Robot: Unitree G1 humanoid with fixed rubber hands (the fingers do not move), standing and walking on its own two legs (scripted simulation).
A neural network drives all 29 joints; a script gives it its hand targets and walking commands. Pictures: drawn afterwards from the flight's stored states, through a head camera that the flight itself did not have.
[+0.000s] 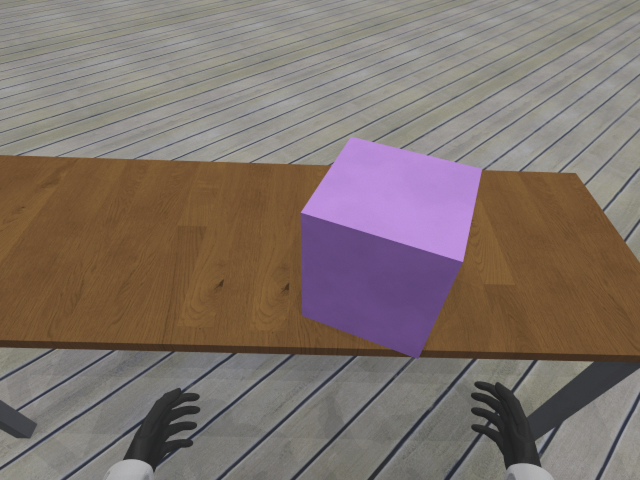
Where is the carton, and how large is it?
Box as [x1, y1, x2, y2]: [301, 137, 481, 358]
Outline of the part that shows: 351,137 301,211 302,315 417,358 462,262 481,169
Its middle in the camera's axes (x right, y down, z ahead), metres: +0.10 +0.01 +0.64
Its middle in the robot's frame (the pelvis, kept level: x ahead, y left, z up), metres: +0.46 -0.05 +0.00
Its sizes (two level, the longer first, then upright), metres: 0.210 0.200 0.250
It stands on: a table, 0.66 m high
